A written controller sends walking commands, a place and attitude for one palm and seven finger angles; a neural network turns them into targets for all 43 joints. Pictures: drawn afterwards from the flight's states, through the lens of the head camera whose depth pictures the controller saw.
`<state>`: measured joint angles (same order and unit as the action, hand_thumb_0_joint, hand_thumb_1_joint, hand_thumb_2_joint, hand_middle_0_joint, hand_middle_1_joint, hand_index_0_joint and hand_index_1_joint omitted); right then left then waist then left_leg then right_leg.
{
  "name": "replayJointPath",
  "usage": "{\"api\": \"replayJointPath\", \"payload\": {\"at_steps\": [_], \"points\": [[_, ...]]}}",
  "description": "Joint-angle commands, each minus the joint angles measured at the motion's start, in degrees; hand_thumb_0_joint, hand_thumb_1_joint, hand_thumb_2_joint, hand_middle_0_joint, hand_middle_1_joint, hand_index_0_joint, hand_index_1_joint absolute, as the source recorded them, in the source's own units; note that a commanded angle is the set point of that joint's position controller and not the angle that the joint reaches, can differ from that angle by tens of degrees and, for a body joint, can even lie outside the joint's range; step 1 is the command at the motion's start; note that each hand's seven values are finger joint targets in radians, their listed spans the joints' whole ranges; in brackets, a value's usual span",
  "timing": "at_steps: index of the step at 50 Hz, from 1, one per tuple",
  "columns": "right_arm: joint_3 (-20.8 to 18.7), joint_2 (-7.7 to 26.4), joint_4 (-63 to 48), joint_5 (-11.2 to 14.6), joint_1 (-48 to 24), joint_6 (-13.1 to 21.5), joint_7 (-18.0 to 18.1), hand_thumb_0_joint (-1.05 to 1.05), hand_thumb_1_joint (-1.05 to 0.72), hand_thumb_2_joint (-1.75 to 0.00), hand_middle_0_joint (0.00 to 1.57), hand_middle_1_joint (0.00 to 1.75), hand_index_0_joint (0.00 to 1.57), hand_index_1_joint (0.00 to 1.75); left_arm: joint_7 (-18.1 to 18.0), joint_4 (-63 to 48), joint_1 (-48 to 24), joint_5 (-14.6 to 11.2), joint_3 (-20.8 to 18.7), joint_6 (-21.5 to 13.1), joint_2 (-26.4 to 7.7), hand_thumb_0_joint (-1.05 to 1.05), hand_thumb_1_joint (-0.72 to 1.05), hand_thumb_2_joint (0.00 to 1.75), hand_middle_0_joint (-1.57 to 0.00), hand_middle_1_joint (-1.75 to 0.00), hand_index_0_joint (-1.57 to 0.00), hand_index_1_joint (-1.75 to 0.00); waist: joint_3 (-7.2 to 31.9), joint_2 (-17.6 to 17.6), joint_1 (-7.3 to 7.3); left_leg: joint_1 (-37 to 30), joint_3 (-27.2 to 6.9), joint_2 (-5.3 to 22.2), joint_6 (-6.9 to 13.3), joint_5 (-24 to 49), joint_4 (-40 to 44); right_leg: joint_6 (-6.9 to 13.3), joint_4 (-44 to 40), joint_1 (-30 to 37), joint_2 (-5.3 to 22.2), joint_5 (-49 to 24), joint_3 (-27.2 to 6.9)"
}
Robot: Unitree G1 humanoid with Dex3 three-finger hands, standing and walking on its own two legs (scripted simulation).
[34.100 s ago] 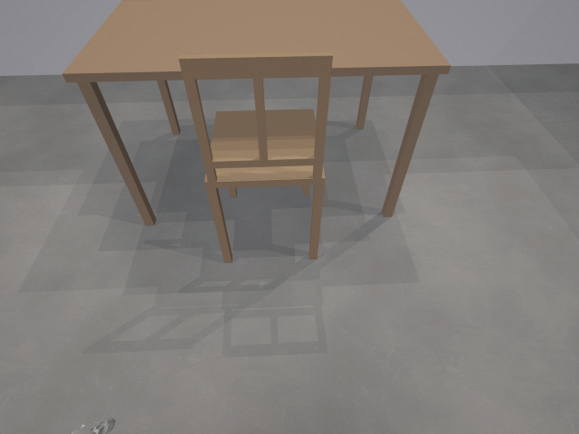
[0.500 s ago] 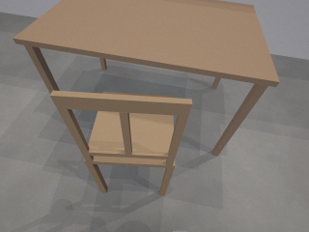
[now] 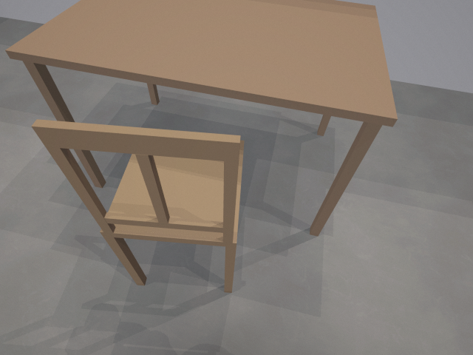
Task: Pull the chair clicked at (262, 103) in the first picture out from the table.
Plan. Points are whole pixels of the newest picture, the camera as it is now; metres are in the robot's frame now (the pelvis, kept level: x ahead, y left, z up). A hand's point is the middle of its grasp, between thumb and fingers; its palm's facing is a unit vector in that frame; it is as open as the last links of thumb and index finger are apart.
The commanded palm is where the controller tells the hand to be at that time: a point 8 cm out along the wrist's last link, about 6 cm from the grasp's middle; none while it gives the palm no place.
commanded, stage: come to a stop and stand still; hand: left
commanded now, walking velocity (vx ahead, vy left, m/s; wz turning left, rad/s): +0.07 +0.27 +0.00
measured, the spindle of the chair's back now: (155, 191) +0.45 +0.22 -0.07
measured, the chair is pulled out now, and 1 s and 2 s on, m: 0.16 0.16 0.16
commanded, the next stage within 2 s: look again from close up in 1.00 s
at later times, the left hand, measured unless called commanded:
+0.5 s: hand out of the picture +0.00 +0.18 -0.16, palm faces +0.03 -0.97 -0.22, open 7.4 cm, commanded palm none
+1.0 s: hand out of the picture -0.01 +0.21 -0.16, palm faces +0.00 -0.98 -0.21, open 7.4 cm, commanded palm none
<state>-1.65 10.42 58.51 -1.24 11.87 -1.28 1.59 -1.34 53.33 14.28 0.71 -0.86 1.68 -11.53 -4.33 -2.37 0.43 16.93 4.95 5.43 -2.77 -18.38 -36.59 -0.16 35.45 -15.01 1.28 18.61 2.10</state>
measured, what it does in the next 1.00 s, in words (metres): steps on the spot: left foot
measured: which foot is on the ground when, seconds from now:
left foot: down 0.00-0.04, up 0.06-0.26, down 0.28-1.00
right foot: down 0.00-1.00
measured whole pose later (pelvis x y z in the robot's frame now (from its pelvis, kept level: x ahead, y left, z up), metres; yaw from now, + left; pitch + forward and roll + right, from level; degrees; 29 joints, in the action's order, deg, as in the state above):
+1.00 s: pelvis -0.03 +0.04 +0.01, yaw -1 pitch -2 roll +0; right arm -0.5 10.0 59.7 -1.1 14.1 -0.1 0.3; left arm -2.7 57.5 17.5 1.2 0.6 0.5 -9.9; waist -2.0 -0.4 -0.1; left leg 11.6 7.4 -3.6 6.1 -13.5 -26.7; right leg -2.0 28.4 -12.6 2.7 13.5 0.7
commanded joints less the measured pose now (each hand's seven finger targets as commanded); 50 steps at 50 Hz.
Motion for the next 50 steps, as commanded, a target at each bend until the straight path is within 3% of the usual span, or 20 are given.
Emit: {"api": "replayJointPath", "payload": {"at_steps": [1,2,3,5,9,11,14,17,19,20,21,22,24,25,28,30,32,36,42,50], "points": [[-0.47,2.87,-2.0,1.04,3.2,0.3,-0.35,0.0,-0.9,-0.9,0.2,0.3,0.2,0.3,-0.4,0.32,4.06,0.25,-0.08,-2.44,-7.86,0.0,0.9,0.9,-0.2,-0.3,-0.2,-0.3,2.65,-5.75,-0.98,-4.06,0.34,-2.6,1.05,-4.3,3.85,2.81,-22.19,-0.65,10.89,-6.65,-13.9],[-0.37,2.53,-1.2,1.01,2.67,-0.01,-0.54,0.0,-0.9,-0.9,0.2,0.3,0.2,0.3,-0.65,0.87,3.46,0.33,-0.16,-2.47,-8.32,0.0,0.9,0.9,-0.2,-0.3,-0.2,-0.3,-0.94,-9.57,-0.47,-3.21,0.02,-2.81,0.99,-3.89,1.89,2.58,-24.98,-2.59,10.97,-3.1,-15.88],[-0.07,2.67,-0.67,0.91,3.59,0.15,-0.6,0.0,-0.9,-0.9,0.2,0.3,0.2,0.3,-0.8,1.15,3.65,0.36,-0.12,-2.58,-7.82,0.0,0.9,0.9,-0.2,-0.3,-0.2,-0.3,-2.61,-10.07,-0.38,-1.71,-0.71,-2.76,1.33,-2.58,1.35,2.9,-25.11,-1.14,10.84,-6.69,-15.98],[0.14,2.53,0.28,1.24,4.72,0.65,-0.48,0.0,-0.9,-0.9,0.2,0.3,0.2,0.3,-1.04,1.95,5.19,0.28,-0.34,-2.71,-7.76,0.0,0.9,0.9,-0.2,-0.3,-0.2,-0.3,-1.28,-5.38,-0.15,-0.13,-1.06,-3.19,1.6,-2.09,2.53,3.65,-22.29,4.81,11.4,-19.15,-14.69],[0.4,2.7,-0.32,1.69,4.58,1.04,-0.25,0.0,-0.9,-0.9,0.2,0.3,0.2,0.3,-1.57,2.58,8.36,0.16,-0.84,-3.01,-7.68,0.0,0.9,0.9,-0.2,-0.3,-0.2,-0.3,4.79,-6.29,1.25,1.87,-2.18,-4.05,1.53,-2.31,5.14,7.29,-15.46,15.39,13.43,-39.1,-12.85],[0.52,2.27,-0.18,1.77,4.67,0.95,-0.03,0.0,-0.9,-0.9,0.2,0.3,0.2,0.3,-1.82,2.68,8.02,-0.03,-0.87,-2.83,-7.46,0.0,0.9,0.9,-0.2,-0.3,-0.2,-0.3,4.79,-4.56,0.83,-0.68,-2.56,-3.79,1.65,0.93,9.02,8.32,-13.35,13.88,14.35,-42.05,-12.48],[0.58,3.1,0.0,1.53,5.96,1.18,0.28,0.0,-0.9,-0.9,0.2,0.3,0.2,0.3,-1.84,1.98,6.13,-0.26,-0.37,-2.53,-5.65,0.0,0.9,0.9,-0.2,-0.3,-0.2,-0.3,5.5,-1.54,0.09,-9.08,-3.97,-0.44,3.04,13.29,14.15,6.01,-11.72,6.7,10.85,-34.26,-9.31],[0.89,2.93,0.61,1.23,5.95,1.7,0.32,0.0,-0.9,-0.9,0.2,0.3,0.2,0.3,-1.62,2.27,5.52,-0.22,0.23,-1.97,-3.85,0.0,0.9,0.9,-0.2,-0.3,-0.2,-0.3,2.39,7.0,0.41,-9.64,-7.13,2.13,5.39,18.73,15.13,3.86,-13.0,1.7,6.77,-14.69,-6.79],[1.12,3.02,0.57,1.2,6.11,1.95,0.26,0.0,-0.9,-0.9,0.2,0.3,0.2,0.3,-1.48,3.18,6.26,-0.1,0.44,-1.89,-3.37,0.0,0.9,0.9,-0.2,-0.3,-0.2,-0.3,1.79,4.49,0.79,-8.0,-7.79,2.13,5.93,14.47,16.3,3.33,-14.54,2.46,6.0,-9.44,-6.22],[-0.08,8.7,-3.84,-0.34,1.8,1.45,-0.53,0.0,-0.9,-0.9,0.2,0.3,0.2,0.3,-1.76,2.22,5.16,-0.06,0.82,-3.09,-12.13,0.0,0.9,0.9,-0.2,-0.3,-0.2,-0.3,-1.82,15.76,-1.2,-7.91,-7.81,-3.4,5.0,18.12,15.75,3.86,-9.62,-0.37,3.4,-8.55,-5.77],[-0.57,5.99,-5.36,0.03,2.24,2.2,-0.35,0.0,-0.9,-0.9,0.2,0.3,0.2,0.3,-2.12,0.7,6.91,0.06,-0.19,-2.81,-8.15,0.0,0.9,0.9,-0.2,-0.3,-0.2,-0.3,4.04,11.82,0.28,-5.6,-8.36,0.49,5.05,14.75,10.53,3.42,-9.55,0.48,5.51,-5.45,-5.36],[-0.55,4.94,-5.98,0.16,2.53,2.18,-0.42,0.0,-0.9,-0.9,0.2,0.3,0.2,0.3,-2.16,0.95,6.55,0.11,0.05,-3.19,-7.17,0.0,0.9,0.9,-0.2,-0.3,-0.2,-0.3,8.36,8.92,-0.15,-5.08,-8.54,-0.71,4.94,14.26,7.99,4.31,-9.78,3.49,7.36,-10.59,-7.08],[-0.86,4.35,-6.82,0.19,3.51,1.55,-0.46,0.0,-0.9,-0.9,0.2,0.3,0.2,0.3,-2.25,0.07,4.91,0.25,-0.25,-3.38,-6.89,0.0,0.9,0.9,-0.2,-0.3,-0.2,-0.3,6.97,-3.35,-1.26,-1.54,-6.69,-3.47,3.84,4.17,4.78,5.86,-13.61,1.97,11.21,-5.69,-11.8],[-0.65,4.3,-7.1,-0.22,4.47,1.11,-0.7,0.0,-0.9,-0.9,0.2,0.3,0.2,0.3,-2.22,-1.09,3.66,0.4,-0.18,-3.07,-7.25,0.0,0.9,0.9,-0.2,-0.3,-0.2,-0.3,4.62,-6.71,-1.63,-0.65,-6.08,-4.18,3.85,2.31,4.44,6.62,-14.43,0.49,11.69,-3.67,-13.04],[-1.08,4.47,-6.91,-0.11,5.18,1.39,-0.78,0.0,-0.9,-0.9,0.2,0.3,0.2,0.3,-2.18,-2.62,1.54,0.53,-0.73,-2.48,-6.6,0.0,0.9,0.9,-0.2,-0.3,-0.2,-0.3,0.05,-2.9,-2.27,-1.36,-7.23,-2.77,4.46,4.75,7.04,5.09,-12.42,-5.66,8.83,0.2,-9.13],[-0.79,5.72,-6.72,-0.32,5.33,1.93,-0.8,0.0,-0.9,-0.9,0.2,0.3,0.2,0.3,-2.04,-3.14,2.62,0.66,-0.4,-1.99,-5.68,0.0,0.9,0.9,-0.2,-0.3,-0.2,-0.3,1.21,3.85,-1.08,-1.43,-10.86,0.87,6.24,9.58,12.0,3.13,-7.13,-3.35,4.23,-3.25,-3.98],[-1.03,7.2,-6.75,-0.15,4.27,2.29,-0.49,0.0,-0.9,-0.9,0.2,0.3,0.2,0.3,-2.03,-2.48,3.88,0.53,-0.22,-1.76,-4.75,0.0,0.9,0.9,-0.2,-0.3,-0.2,-0.3,1.71,6.5,-0.14,-0.41,-13.49,3.44,7.42,12.23,15.79,1.46,-4.59,-1.0,1.97,-2.66,-0.34],[-0.77,7.56,-5.93,-0.06,3.02,2.55,-0.38,0.0,-0.9,-0.9,0.2,0.3,0.2,0.3,-1.74,-1.49,4.59,0.43,0.02,-1.56,-4.77,0.0,0.9,0.9,-0.2,-0.3,-0.2,-0.3,1.84,5.43,0.6,-1.62,-12.21,3.12,7.36,11.72,17.1,1.11,-6.14,0.62,2.4,-4.02,-1.34],[-0.6,7.5,-4.16,0.08,2.55,2.37,-0.64,0.0,-0.9,-0.9,0.2,0.3,0.2,0.3,-1.45,-0.15,4.83,0.55,0.13,-1.64,-4.78,0.0,0.9,0.9,-0.2,-0.3,-0.2,-0.3,-0.08,2.73,-0.01,-1.03,-11.31,2.25,6.52,1.09,20.42,0.99,-8.71,0.51,3.41,-5.42,-2.9],[-0.28,6.57,-0.65,0.43,3.5,2.51,-0.67,0.0,-0.9,-0.9,0.2,0.3,0.2,0.3,-1.48,2.8,6.69,0.55,0.5,-2.17,-3.97,0.0,0.9,0.9,-0.2,-0.3,-0.2,-0.3,0.94,3.37,-0.37,-4.39,-9.92,1.82,6.1,3.2,20.91,0.84,-10.84,0.89,4.1,-7.75,-3.95]]}}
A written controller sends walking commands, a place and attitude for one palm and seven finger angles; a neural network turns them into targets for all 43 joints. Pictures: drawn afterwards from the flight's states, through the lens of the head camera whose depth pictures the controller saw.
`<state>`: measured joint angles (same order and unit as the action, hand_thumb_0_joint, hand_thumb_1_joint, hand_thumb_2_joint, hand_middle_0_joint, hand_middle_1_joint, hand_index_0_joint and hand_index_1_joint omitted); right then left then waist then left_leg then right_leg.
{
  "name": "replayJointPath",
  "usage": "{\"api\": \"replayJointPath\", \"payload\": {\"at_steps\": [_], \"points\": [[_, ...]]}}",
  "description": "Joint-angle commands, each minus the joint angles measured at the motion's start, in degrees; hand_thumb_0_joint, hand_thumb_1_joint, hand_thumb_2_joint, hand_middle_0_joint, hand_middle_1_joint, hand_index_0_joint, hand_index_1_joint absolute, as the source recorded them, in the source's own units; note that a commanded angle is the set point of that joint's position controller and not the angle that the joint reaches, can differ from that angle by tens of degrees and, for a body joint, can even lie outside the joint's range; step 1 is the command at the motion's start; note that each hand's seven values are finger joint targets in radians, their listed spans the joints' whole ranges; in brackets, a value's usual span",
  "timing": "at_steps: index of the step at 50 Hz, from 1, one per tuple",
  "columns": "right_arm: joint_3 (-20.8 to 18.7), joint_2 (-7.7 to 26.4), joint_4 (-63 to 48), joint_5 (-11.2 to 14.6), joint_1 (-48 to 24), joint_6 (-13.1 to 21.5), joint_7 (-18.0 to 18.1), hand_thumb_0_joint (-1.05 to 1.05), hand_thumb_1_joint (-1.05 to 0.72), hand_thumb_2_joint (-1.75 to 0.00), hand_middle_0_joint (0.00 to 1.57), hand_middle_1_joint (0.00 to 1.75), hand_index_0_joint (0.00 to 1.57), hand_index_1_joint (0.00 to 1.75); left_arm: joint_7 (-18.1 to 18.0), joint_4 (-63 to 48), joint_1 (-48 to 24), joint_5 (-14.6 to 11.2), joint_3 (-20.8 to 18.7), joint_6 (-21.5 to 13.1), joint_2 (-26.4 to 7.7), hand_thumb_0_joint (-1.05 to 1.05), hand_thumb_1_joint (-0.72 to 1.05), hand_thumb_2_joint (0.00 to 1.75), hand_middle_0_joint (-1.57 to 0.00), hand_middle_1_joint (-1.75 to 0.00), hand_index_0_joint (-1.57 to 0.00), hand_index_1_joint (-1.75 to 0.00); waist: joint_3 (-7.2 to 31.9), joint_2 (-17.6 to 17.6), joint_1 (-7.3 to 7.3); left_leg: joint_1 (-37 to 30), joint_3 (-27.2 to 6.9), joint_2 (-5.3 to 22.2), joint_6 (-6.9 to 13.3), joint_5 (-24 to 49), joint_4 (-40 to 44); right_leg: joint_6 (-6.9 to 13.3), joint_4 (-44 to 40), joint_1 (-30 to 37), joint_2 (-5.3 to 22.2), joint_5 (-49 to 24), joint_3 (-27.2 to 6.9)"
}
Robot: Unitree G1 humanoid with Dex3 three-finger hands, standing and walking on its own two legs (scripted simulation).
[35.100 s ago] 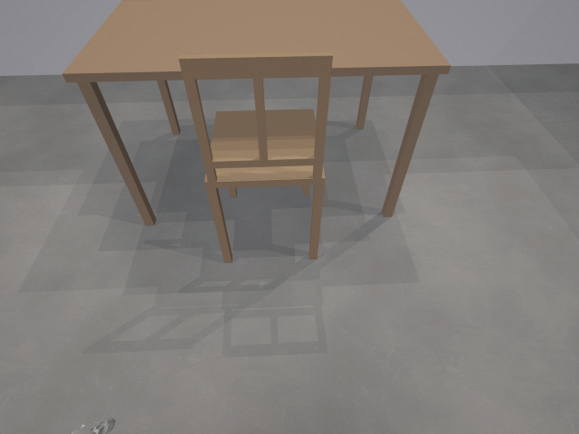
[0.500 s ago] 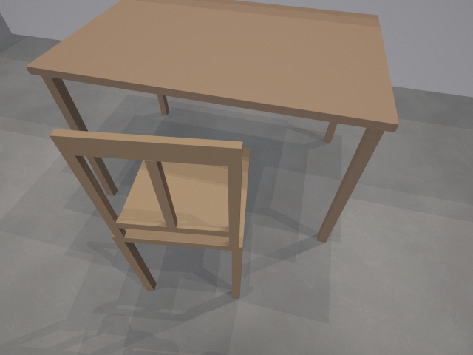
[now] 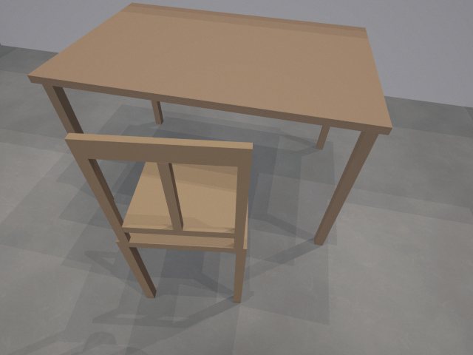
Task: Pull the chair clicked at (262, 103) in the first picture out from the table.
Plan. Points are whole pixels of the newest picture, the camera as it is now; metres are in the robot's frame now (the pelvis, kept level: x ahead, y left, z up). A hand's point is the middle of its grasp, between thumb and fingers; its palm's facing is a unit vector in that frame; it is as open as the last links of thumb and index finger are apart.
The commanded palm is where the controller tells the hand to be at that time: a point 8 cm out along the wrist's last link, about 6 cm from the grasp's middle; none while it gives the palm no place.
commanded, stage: look again from close up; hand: left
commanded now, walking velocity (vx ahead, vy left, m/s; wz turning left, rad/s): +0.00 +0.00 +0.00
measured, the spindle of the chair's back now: (172, 198) +0.48 +0.19 -0.08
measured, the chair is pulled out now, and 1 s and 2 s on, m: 0.16 0.16 0.16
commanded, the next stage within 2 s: none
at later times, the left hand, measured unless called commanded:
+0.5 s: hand out of the picture -0.03 +0.15 -0.17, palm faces +0.02 -0.99 -0.17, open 7.4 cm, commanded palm none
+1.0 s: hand out of the picture -0.01 +0.15 -0.17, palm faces +0.01 -0.99 -0.16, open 7.4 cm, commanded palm none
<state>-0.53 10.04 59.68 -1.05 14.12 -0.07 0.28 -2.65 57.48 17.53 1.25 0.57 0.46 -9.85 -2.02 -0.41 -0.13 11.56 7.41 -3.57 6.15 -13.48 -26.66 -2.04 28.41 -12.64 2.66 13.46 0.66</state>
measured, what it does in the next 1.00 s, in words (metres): stands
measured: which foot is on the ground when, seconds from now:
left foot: down 0.00-1.00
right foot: down 0.00-1.00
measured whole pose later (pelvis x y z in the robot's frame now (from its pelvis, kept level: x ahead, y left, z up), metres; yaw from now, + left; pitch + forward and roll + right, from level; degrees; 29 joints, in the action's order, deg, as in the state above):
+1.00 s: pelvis +0.01 -0.01 +0.00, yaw -1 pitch -2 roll +0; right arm -0.4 7.2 66.7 -0.5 15.7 0.7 0.8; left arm -3.0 63.2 19.1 1.1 0.5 -1.1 -6.4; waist -2.3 -0.5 -0.4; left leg 9.6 8.1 -2.9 5.3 -12.5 -23.2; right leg -1.5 25.3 -11.3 1.8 12.3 -0.1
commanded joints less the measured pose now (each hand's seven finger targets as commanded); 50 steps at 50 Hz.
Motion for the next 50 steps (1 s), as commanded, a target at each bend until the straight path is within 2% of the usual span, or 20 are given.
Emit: {"api": "replayJointPath", "payload": {"at_steps": [1,6,7,14,29,30,32,38,41,43,50], "points": [[-1.41,6.63,-1.32,0.28,1.21,1.29,0.66,0.0,-0.9,-0.9,0.2,0.3,0.2,0.3,-0.18,-0.78,3.83,0.0,-0.9,-0.99,-5.31,0.0,0.9,0.9,-0.2,-0.3,-0.2,-0.3,-1.76,1.3,0.2,1.27,-12.41,10.79,-2.8,-2.91,11.22,2.68,-4.17,-1.52,2.92,-2.37,-2.48],[-1.28,5.93,0.8,0.46,2.17,1.25,0.7,0.0,-0.9,-0.9,0.2,0.3,0.2,0.3,-0.24,1.31,4.94,0.0,-0.64,-1.24,-4.33,0.0,0.9,0.9,-0.2,-0.3,-0.2,-0.3,-2.25,0.04,-0.04,0.62,-12.06,10.58,-2.99,-3.26,11.47,2.66,-5.12,-1.66,3.19,-2.87,-2.95],[-1.28,5.85,1.16,0.49,2.24,1.26,0.75,0.0,-0.9,-0.9,0.2,0.3,0.2,0.3,-0.24,1.75,5.42,-0.05,-0.59,-1.29,-4.04,0.0,0.9,0.9,-0.2,-0.3,-0.2,-0.3,-2.15,0.82,-0.02,0.45,-12.22,10.53,-2.99,-3.82,11.64,2.66,-5.28,-1.73,3.18,-2.62,-3.06],[-1.33,4.96,3.14,0.61,3.22,1.17,0.82,0.0,-0.9,-0.9,0.2,0.3,0.2,0.3,-0.28,3.94,6.95,0.03,-0.48,-1.43,-2.81,0.0,0.9,0.9,-0.2,-0.3,-0.2,-0.3,-3.21,0.47,-0.01,1.45,-12.59,10.78,-3.16,-6.96,12.93,2.56,-5.58,-2.12,3.05,-1.84,-3.01],[-1.1,3.39,5.01,0.6,4.91,1.48,0.98,0.0,-0.9,-0.9,0.2,0.3,0.2,0.3,-0.46,4.85,7.5,-0.02,-0.68,-1.73,-1.52,0.0,0.9,0.9,-0.2,-0.3,-0.2,-0.3,-2.85,-0.91,-0.04,0.06,-11.56,10.65,-3.38,-2.73,12.11,2.71,-5.9,-2.25,3.32,-3.86,-3.8],[-1.08,3.39,5.04,0.64,4.65,1.41,0.95,0.0,-0.9,-0.9,0.2,0.3,0.2,0.3,-0.45,4.75,7.26,0.01,-0.63,-1.63,-1.62,0.0,0.9,0.9,-0.2,-0.3,-0.2,-0.3,-3.97,0.28,0.0,0.76,-11.59,10.67,-3.4,-3.67,12.61,2.72,-6.2,-2.57,3.2,-3.15,-3.69],[-1.04,3.3,4.99,0.6,4.72,1.41,0.95,0.0,-0.9,-0.9,0.2,0.3,0.2,0.3,-0.43,4.84,7.39,-0.01,-0.63,-1.68,-1.56,0.0,0.9,0.9,-0.2,-0.3,-0.2,-0.3,-4.12,-0.45,0.03,0.84,-11.67,10.55,-3.44,-4.01,12.51,2.73,-6.21,-2.69,3.21,-3.23,-3.82],[-0.97,2.97,5.22,0.6,5.19,1.5,0.96,0.0,-0.9,-0.9,0.2,0.3,0.2,0.3,-0.41,4.77,7.15,-0.12,-0.69,-1.88,-1.53,0.0,0.9,0.9,-0.2,-0.3,-0.2,-0.3,-2.74,-0.9,-0.13,-0.77,-10.61,10.24,-3.44,-1.04,11.14,2.93,-6.72,-2.37,3.51,-4.42,-4.49],[-0.89,2.94,5.35,0.6,4.95,1.44,0.93,0.0,-0.9,-0.9,0.2,0.3,0.2,0.3,-0.38,4.7,6.95,-0.13,-0.64,-1.86,-1.67,0.0,0.9,0.9,-0.2,-0.3,-0.2,-0.3,-3.44,-0.05,-0.17,-0.59,-10.48,10.18,-3.5,-1.44,11.24,2.96,-7.07,-2.71,3.42,-3.94,-4.7],[-0.84,2.82,5.54,0.63,5.14,1.54,0.95,0.0,-0.9,-0.9,0.2,0.3,0.2,0.3,-0.38,4.72,6.76,-0.16,-0.69,-1.94,-1.67,0.0,0.9,0.9,-0.2,-0.3,-0.2,-0.3,-3.32,-0.84,-0.13,-0.73,-10.16,10.14,-3.54,-0.36,10.89,2.94,-7.0,-2.5,3.55,-4.6,-4.72],[-0.73,2.68,5.76,0.65,5.32,1.57,1.1,0.0,-0.9,-0.9,0.2,0.3,0.2,0.3,-0.4,4.95,6.94,-0.19,-0.7,-1.87,-1.42,0.0,0.9,0.9,-0.2,-0.3,-0.2,-0.3,-2.96,0.48,-0.19,-1.88,-10.06,10.41,-3.56,1.26,11.16,3.01,-7.05,-2.24,3.31,-5.33,-4.67]]}}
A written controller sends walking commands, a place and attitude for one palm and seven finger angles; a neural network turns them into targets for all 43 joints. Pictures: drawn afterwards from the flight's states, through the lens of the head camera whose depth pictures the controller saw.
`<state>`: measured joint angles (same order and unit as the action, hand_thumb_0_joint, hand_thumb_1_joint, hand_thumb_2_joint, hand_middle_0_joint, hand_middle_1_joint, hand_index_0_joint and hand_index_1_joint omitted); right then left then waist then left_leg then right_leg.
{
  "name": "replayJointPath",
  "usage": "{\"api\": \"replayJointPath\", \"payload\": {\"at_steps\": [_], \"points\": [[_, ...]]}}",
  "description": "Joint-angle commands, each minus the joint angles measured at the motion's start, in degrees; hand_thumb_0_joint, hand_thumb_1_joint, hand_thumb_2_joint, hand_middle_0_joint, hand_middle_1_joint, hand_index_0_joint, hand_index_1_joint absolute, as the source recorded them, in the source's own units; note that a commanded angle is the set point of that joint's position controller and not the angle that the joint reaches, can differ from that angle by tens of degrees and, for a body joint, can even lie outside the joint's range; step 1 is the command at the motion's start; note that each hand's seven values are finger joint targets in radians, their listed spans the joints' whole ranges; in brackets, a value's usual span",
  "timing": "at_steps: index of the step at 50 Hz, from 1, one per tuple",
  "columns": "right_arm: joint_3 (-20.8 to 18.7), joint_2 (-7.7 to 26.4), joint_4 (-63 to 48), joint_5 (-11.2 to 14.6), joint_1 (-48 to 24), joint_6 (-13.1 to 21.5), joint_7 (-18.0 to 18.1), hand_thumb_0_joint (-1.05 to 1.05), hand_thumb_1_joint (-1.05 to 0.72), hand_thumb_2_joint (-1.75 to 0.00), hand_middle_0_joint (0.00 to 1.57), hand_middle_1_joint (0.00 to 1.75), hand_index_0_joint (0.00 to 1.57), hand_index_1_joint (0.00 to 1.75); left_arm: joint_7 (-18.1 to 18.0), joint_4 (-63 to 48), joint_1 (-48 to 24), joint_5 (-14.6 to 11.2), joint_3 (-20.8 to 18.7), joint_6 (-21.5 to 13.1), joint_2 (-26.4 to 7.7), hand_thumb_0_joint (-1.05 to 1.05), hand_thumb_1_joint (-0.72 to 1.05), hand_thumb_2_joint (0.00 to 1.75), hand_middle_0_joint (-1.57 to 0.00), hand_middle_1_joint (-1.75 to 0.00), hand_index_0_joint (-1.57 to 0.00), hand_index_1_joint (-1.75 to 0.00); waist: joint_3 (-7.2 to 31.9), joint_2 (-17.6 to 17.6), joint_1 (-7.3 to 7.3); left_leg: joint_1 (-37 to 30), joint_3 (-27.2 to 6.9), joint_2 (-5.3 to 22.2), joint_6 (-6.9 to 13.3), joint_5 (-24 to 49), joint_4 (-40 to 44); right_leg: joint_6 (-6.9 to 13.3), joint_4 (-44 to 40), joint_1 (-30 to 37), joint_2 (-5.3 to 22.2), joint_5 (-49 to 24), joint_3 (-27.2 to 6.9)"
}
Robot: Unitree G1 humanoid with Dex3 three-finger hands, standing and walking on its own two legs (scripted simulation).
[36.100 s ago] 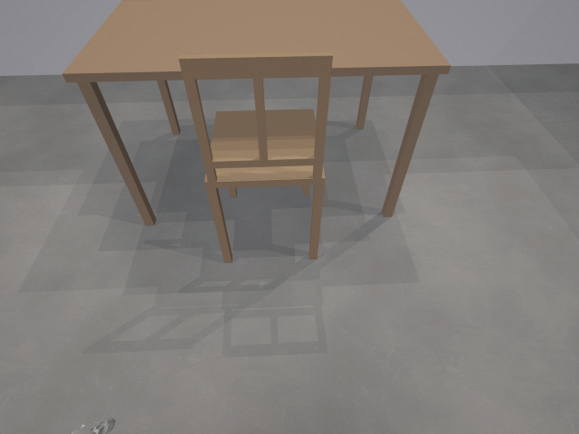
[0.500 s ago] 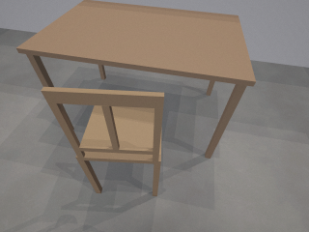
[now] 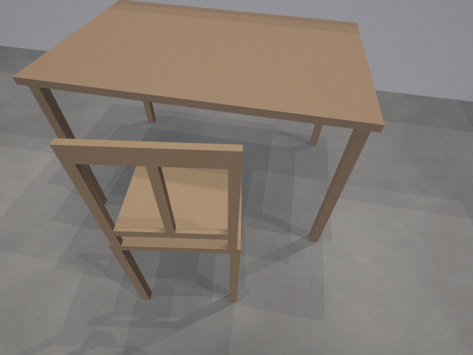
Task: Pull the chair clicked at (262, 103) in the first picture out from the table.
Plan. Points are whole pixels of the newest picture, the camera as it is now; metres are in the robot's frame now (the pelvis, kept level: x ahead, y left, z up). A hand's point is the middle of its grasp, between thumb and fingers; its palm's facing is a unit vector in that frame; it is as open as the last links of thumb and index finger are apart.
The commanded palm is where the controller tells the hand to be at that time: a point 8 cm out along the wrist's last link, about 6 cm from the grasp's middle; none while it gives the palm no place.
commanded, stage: look again from close up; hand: left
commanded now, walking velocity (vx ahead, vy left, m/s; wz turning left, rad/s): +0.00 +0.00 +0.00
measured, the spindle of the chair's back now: (163, 201) +0.46 +0.20 -0.09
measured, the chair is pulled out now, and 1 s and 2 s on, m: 0.16 0.16 0.16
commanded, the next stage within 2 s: none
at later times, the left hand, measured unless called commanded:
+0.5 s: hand out of the picture -0.02 +0.15 -0.18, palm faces +0.03 -0.99 -0.16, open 7.4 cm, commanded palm none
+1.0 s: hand out of the picture -0.01 +0.15 -0.18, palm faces +0.04 -0.99 -0.15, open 7.4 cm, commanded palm none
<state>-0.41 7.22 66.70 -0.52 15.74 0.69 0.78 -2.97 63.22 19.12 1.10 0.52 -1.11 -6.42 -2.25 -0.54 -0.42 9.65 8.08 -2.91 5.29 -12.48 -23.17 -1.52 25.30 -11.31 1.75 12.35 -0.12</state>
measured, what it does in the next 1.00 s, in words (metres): stands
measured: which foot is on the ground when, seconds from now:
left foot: down 0.00-1.00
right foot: down 0.00-1.00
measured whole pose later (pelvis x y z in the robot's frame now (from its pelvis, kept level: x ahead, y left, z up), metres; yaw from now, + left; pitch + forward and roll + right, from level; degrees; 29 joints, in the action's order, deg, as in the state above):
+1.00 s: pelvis +0.02 +0.00 +0.00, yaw +0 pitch -1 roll +0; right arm 0.2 6.5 67.3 -0.5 17.7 1.3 1.4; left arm -3.0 64.6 20.4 1.0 0.4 -1.1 -5.9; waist -1.6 -0.6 -0.3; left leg 7.5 8.0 -3.3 5.2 -13.1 -21.1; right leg -1.7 24.2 -9.5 2.0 13.4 -0.2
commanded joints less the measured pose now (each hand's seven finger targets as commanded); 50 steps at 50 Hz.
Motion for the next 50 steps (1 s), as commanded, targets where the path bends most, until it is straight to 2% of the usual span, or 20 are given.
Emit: {"api": "replayJointPath", "payload": {"at_steps": [1,6,13,22,24,29,34,36,37,39,47,50], "points": [[-0.78,5.5,-1.21,0.1,3.86,0.84,0.64,0.0,-0.9,-0.9,0.2,0.3,0.2,0.3,-0.1,-0.83,5.39,-0.03,-0.68,-0.3,-4.76,0.0,0.9,0.9,-0.2,-0.3,-0.2,-0.3,-2.61,0.48,0.07,-0.01,-10.86,9.89,-2.7,0.62,7.72,2.44,-3.89,-3.32,4.21,-4.47,-3.78],[-0.64,5.46,-1.05,0.16,4.09,0.84,0.65,0.0,-0.9,-0.9,0.2,0.3,0.2,0.3,-0.09,-0.59,5.51,-0.01,-0.61,-0.3,-4.71,0.0,0.9,0.9,-0.2,-0.3,-0.2,-0.3,-3.51,0.17,0.15,0.37,-10.7,9.83,-2.76,0.17,8.03,2.36,-4.25,-3.22,4.28,-4.25,-3.85],[-0.63,5.23,-0.75,0.13,4.81,0.98,0.76,0.0,-0.9,-0.9,0.2,0.3,0.2,0.3,-0.13,-0.33,5.99,-0.1,-0.65,-0.44,-4.35,0.0,0.9,0.9,-0.2,-0.3,-0.2,-0.3,-2.23,-0.41,0.05,-1.28,-10.29,9.8,-2.7,2.92,7.45,2.38,-4.29,-2.72,4.38,-5.37,-3.9],[-0.52,5.09,-0.67,0.15,5.13,0.91,0.8,0.0,-0.9,-0.9,0.2,0.3,0.2,0.3,-0.09,0.01,6.3,-0.01,-0.62,-0.33,-4.2,0.0,0.9,0.9,-0.2,-0.3,-0.2,-0.3,-3.78,-0.37,0.11,-0.27,-10.73,9.82,-2.72,0.64,8.47,2.29,-4.6,-3.11,4.33,-4.26,-3.71],[-0.54,4.97,-0.55,0.17,5.29,1.05,0.85,0.0,-0.9,-0.9,0.2,0.3,0.2,0.3,-0.11,0.05,6.5,-0.08,-0.61,-0.46,-4.22,0.0,0.9,0.9,-0.2,-0.3,-0.2,-0.3,-2.52,-0.55,0.07,-1.45,-10.45,9.67,-2.63,3.33,7.66,2.37,-4.55,-2.57,4.48,-5.69,-3.98],[-0.39,4.84,-0.34,0.18,5.64,1.14,0.93,0.0,-0.9,-0.9,0.2,0.3,0.2,0.3,-0.12,0.24,6.72,-0.12,-0.6,-0.48,-4.12,0.0,0.9,0.9,-0.2,-0.3,-0.2,-0.3,-2.64,-0.09,0.09,-1.59,-10.32,9.69,-2.65,4.26,7.56,2.35,-4.57,-2.51,4.49,-5.75,-3.74],[-0.36,4.99,-0.28,0.15,6.0,1.07,0.95,0.0,-0.9,-0.9,0.2,0.3,0.2,0.3,-0.1,0.38,6.76,-0.13,-0.61,-0.38,-4.04,0.0,0.9,0.9,-0.2,-0.3,-0.2,-0.3,-3.22,-0.39,0.12,-1.24,-10.64,9.76,-2.69,2.56,8.1,2.24,-4.64,-2.63,4.4,-4.62,-3.52],[-0.33,4.98,-0.37,0.14,5.9,0.98,0.94,0.0,-0.9,-0.9,0.2,0.3,0.2,0.3,-0.05,0.4,6.79,-0.05,-0.58,-0.24,-4.01,0.0,0.9,0.9,-0.2,-0.3,-0.2,-0.3,-4.43,0.94,0.16,-0.16,-11.04,9.93,-2.78,0.25,9.2,2.21,-4.57,-3.16,4.22,-3.79,-3.34],[-0.39,4.82,-0.38,0.13,5.99,0.99,0.92,0.0,-0.9,-0.9,0.2,0.3,0.2,0.3,-0.05,0.36,6.86,-0.01,-0.62,-0.28,-3.99,0.0,0.9,0.9,-0.2,-0.3,-0.2,-0.3,-4.37,-0.01,0.2,-0.06,-10.98,9.89,-2.74,0.13,9.12,2.2,-4.61,-2.98,4.27,-4.08,-3.31],[-0.4,4.88,-0.37,0.11,6.34,1.14,1.03,0.0,-0.9,-0.9,0.2,0.3,0.2,0.3,-0.08,0.54,6.92,-0.06,-0.65,-0.36,-3.81,0.0,0.9,0.9,-0.2,-0.3,-0.2,-0.3,-3.2,-0.17,0.13,-1.31,-10.65,9.92,-2.67,3.13,8.43,2.24,-4.34,-2.56,4.35,-5.31,-3.36],[-0.28,4.88,-0.34,0.14,6.81,1.21,1.15,0.0,-0.9,-0.9,0.2,0.3,0.2,0.3,-0.08,0.79,6.92,-0.08,-0.67,-0.25,-3.8,0.0,0.9,0.9,-0.2,-0.3,-0.2,-0.3,-3.38,-0.04,0.13,-1.37,-10.96,10.05,-2.76,3.84,8.74,2.16,-4.17,-2.5,4.16,-5.02,-3.28],[-0.25,4.87,-0.32,0.22,6.78,1.32,1.18,0.0,-0.9,-0.9,0.2,0.3,0.2,0.3,-0.08,0.79,7.03,-0.14,-0.62,-0.32,-3.87,0.0,0.9,0.9,-0.2,-0.3,-0.2,-0.3,-3.2,-0.22,0.21,-1.96,-10.4,9.86,-2.59,6.34,7.94,2.2,-4.53,-2.37,4.31,-5.89,-3.48]]}}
